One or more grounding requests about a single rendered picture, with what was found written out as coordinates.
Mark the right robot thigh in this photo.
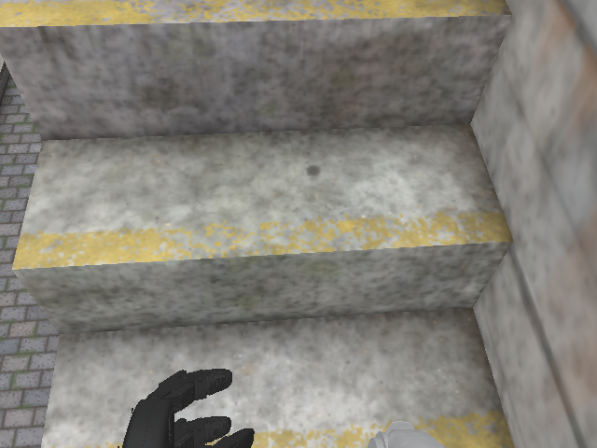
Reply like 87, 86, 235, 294
368, 429, 445, 448

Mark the right robot shin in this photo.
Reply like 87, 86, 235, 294
385, 421, 414, 435

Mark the robot left hand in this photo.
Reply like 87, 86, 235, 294
118, 369, 255, 448

